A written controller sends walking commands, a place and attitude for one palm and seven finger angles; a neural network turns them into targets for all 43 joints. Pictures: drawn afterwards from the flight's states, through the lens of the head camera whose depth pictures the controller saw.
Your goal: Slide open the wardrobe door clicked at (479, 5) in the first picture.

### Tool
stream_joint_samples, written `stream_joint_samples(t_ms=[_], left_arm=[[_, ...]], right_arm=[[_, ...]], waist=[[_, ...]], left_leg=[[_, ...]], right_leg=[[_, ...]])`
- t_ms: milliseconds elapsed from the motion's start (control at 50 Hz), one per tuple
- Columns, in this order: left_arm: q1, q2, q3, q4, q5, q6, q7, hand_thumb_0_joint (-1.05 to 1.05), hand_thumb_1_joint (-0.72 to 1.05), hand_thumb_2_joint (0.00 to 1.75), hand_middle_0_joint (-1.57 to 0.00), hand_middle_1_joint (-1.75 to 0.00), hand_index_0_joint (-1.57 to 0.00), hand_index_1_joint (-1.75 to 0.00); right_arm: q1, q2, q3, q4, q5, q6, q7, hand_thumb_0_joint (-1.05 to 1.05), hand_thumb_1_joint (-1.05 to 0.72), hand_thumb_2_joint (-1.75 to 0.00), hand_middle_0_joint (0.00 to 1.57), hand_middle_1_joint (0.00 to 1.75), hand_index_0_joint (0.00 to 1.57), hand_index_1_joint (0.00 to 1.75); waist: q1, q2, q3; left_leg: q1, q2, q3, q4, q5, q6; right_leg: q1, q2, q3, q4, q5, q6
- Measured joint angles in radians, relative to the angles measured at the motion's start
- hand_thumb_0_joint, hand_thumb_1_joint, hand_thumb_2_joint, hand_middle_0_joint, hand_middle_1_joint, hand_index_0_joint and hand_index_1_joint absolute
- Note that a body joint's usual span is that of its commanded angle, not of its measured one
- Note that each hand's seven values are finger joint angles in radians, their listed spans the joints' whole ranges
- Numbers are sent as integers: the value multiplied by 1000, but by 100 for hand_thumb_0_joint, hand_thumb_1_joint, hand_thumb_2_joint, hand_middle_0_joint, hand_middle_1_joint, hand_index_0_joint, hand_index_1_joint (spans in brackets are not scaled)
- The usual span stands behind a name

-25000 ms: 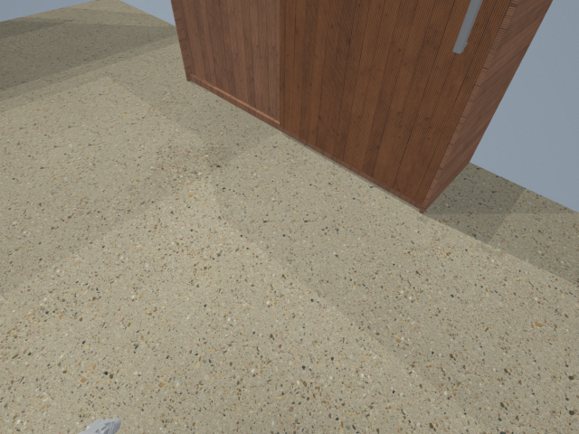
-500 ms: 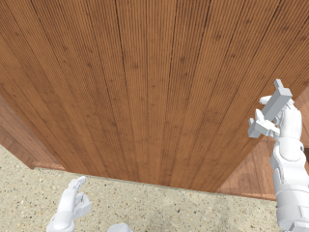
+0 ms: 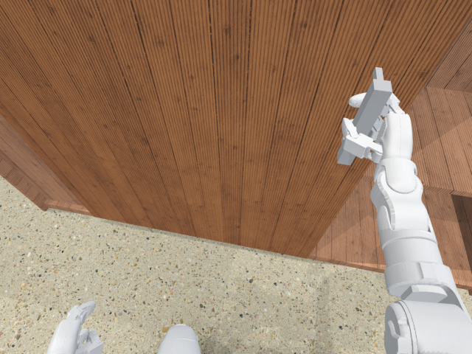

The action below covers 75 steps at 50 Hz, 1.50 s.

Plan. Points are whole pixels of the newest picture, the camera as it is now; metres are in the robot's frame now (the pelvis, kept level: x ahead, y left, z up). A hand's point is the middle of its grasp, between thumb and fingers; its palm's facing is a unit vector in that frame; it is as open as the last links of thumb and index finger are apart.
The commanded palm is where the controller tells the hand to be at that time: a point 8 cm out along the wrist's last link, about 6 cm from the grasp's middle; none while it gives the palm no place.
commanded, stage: stop walking and hold the door there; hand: right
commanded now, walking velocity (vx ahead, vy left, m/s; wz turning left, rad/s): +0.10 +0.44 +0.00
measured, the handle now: (359, 119) +0.50 -0.13 +0.11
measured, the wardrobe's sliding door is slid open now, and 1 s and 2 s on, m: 0.66 0.66 0.66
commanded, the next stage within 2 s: loosen the grip on the handle in 1.04 s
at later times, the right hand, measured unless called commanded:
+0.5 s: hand (353, 137) +0.45 -0.12 +0.12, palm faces -0.03 +0.99 -0.11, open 6.4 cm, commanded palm +0.43 -0.16 +0.11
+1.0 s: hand (352, 137) +0.45 -0.11 +0.12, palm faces +0.03 +0.99 -0.14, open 6.5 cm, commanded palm +0.43 -0.14 +0.11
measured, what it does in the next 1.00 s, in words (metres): steps on the spot: left foot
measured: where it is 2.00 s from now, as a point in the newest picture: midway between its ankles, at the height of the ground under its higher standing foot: outside the picture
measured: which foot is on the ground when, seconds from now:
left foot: up 0.00-0.14, down 0.16-1.00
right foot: down 0.00-1.00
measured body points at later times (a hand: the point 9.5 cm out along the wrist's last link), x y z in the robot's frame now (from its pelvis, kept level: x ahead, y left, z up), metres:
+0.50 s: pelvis +0.02 -0.03 +0.01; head +0.06 -0.03 +0.46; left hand +0.17 +0.21 -0.10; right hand +0.44 -0.17 +0.13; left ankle +0.02 +0.08 -0.70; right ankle +0.04 -0.14 -0.71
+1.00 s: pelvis +0.04 -0.01 +0.02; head +0.05 +0.00 +0.47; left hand +0.19 +0.24 -0.09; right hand +0.44 -0.16 +0.13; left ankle +0.03 +0.08 -0.71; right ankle +0.04 -0.14 -0.71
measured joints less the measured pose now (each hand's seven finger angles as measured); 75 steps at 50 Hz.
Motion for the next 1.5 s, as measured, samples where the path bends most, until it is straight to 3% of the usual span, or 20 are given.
stream_joint_samples(t_ms=[40, 80, 160, 200, 240, 280, 340, 380, 420, 460, 520, 580, 600, 880, 1140, 1180, 1260, 1340, 1420, 1500], left_arm=[[-19, -68, 4, 16, -7, 2, -1, 2, 91, 90, -20, -30, -20, -30], [-10, -124, -21, 20, -6, -10, -8, 2, 91, 90, -20, -30, -20, -30], [-2, -169, -70, -3, 1, -25, -35, 1, 91, 90, -20, -30, -20, -30], [-21, -166, -85, -3, -6, -15, -44, 1, 91, 90, -20, -30, -20, -30], [-40, -169, -93, 13, -10, -13, -44, 1, 91, 90, -21, -30, -20, -30], [-46, -173, -97, 23, -6, -23, -37, 1, 91, 90, -21, -30, -21, -30], [-49, -163, -103, 22, 10, -34, -20, 1, 91, 90, -21, -30, -21, -31], [-44, -142, -99, 12, 15, -36, -11, 1, 91, 90, -21, -30, -21, -31], [-47, -131, -81, 10, 12, -33, -9, 1, 91, 90, -21, -30, -21, -31], [-45, -129, -68, 6, 8, -30, -13, 1, 91, 90, -21, -30, -21, -30], [-39, -119, -68, 1, 15, -41, -19, 1, 91, 90, -21, -30, -20, -30], [-33, -111, -69, -8, 9, -40, -27, 1, 91, 90, -20, -30, -20, -30], [-33, -109, -69, -8, 5, -36, -26, 1, 91, 90, -20, -30, -20, -30], [-7, -102, -58, -2, -3, 12, 6, 1, 91, 90, -21, -30, -20, -30], [16, -106, -59, 13, 0, 38, 14, 1, 91, 90, -20, -30, -20, -30], [4, -120, -43, 20, 7, 6, -10, 1, 91, 90, -20, -30, -20, -30], [27, -136, -47, 4, -3, -67, -64, 1, 91, 90, -21, -30, -20, -30], [52, -112, -34, -21, 6, -96, -97, 1, 91, 90, -21, -30, -20, -30], [91, -101, -26, -12, 2, -97, -112, 1, 91, 90, -21, -30, -20, -30], [138, -94, -29, 11, -5, -99, -108, 1, 91, 90, -21, -30, -20, -30]], right_arm=[[-31, -2, 36, 5, -3, -2, -12, 2, -61, -76, 38, 137, 36, 138], [-34, 13, 59, 5, -3, 4, -21, 2, -64, -76, 34, 136, 33, 137], [-18, 37, 68, 3, 9, 4, -24, 2, -67, -74, 32, 134, 28, 138], [-18, 55, 59, 14, 14, -1, -26, 2, -67, -73, 32, 132, 27, 138], [-25, 72, 56, 36, 15, 1, -21, 2, -67, -73, 32, 130, 27, 139], [-35, 86, 63, 59, 13, 5, -13, 3, -67, -72, 32, 128, 29, 139], [-39, 100, 78, 78, 2, 2, -4, 3, -66, -71, 32, 128, 31, 139], [-40, 109, 97, 84, -1, -3, 1, 3, -65, -72, 32, 129, 32, 139], [-41, 106, 128, 87, 4, -9, -2, 3, -64, -72, 33, 130, 32, 138], [-40, 106, 161, 93, 12, -16, -16, 3, -65, -73, 32, 131, 31, 137], [-20, 114, 167, 88, 13, -27, -16, 3, -65, -72, 31, 131, 31, 138], [2, 114, 161, 80, 13, -36, -13, 2, -65, -73, 32, 130, 30, 138], [11, 115, 159, 79, 15, -36, -16, 3, -65, -74, 32, 130, 30, 139], [58, 122, 167, 133, 36, -25, -36, 4, -67, -75, 29, 127, 26, 140], [84, 130, 186, 145, 31, -39, -35, 3, -67, -74, 30, 127, 27, 140], [45, 122, 139, 179, -23, -44, 21, 3, -62, -74, 31, 128, 29, 140], [-13, 110, 66, 239, -13, -17, 63, 1, -51, -72, 36, 132, 37, 140], [15, 106, 37, 217, -16, -35, 17, 1, -36, -64, 34, 128, 38, 138], [-1, 91, 38, 255, -43, -68, -16, 1, -7, -50, 31, 125, 33, 136], [-29, 73, 46, 304, -38, -96, -22, 1, 21, -37, 29, 124, 32, 133]], waist=[[-31, 46, 22], [-58, 61, 7], [-94, -2, -2], [-81, -73, 18], [-63, -89, 27], [-60, -75, 29], [-63, -46, 19], [-66, -46, 2], [-78, -34, -11], [-101, -16, -17], [-107, -28, -27], [-111, -51, -34], [-108, -64, -35], [-103, -69, -131], [-100, -65, -169], [-104, -52, -149], [-73, 9, -179], [-47, -16, -189], [-30, -22, -201], [-23, -21, -201]], left_leg=[[-45, -66, -59, 154, -85, 29], [-63, -130, -32, 190, -92, 47], [14, -216, 58, -57, 22, 86], [47, -241, 84, -103, 97, 134], [69, -223, 100, -110, 88, 143], [93, -199, 102, -129, 85, 135], [113, -177, 100, -154, 94, 121], [108, -179, 104, -138, 83, 108], [87, -183, 86, -92, 43, 91], [75, -200, 32, -53, -43, 82], [84, -219, 11, -82, -42, 83], [129, -229, 17, -207, 145, 91], [139, -238, 24, -216, 154, 96], [144, -233, 38, -226, 93, 110], [154, -227, 34, -239, 90, 101], [149, -232, 24, -241, 102, 101], [64, -215, 14, -193, 121, 109], [50, -222, 2, -212, 119, 103], [10, -225, 0, -186, 126, 106], [-8, -230, 2, -178, 130, 110]], right_leg=[[-6, 0, -21, 66, -79, 27], [-6, -10, -30, 57, -94, 40], [-9, -31, -41, 54, -92, 46], [-43, -53, -18, 142, -90, 23], [-95, -11, 15, 305, -192, 7], [-115, 29, 9, 380, -255, -1], [-80, 54, -41, 236, -201, -12], [-27, 55, -65, 55, -33, -21], [-12, 55, -77, 26, -30, -58], [-2, 59, -94, 26, -57, -70], [9, 55, -90, -10, -46, -67], [12, 42, -83, -8, -48, -54], [16, 33, -76, -7, -52, -48], [35, 43, -64, -71, -31, -30], [43, 49, -69, -75, -42, -37], [40, 50, -62, -75, -19, -49], [1, 75, -49, -121, 15, -40], [-34, 68, -56, -89, 3, -41], [-73, 63, -58, -65, 6, -44], [-93, 57, -55, -51, 9, -43]])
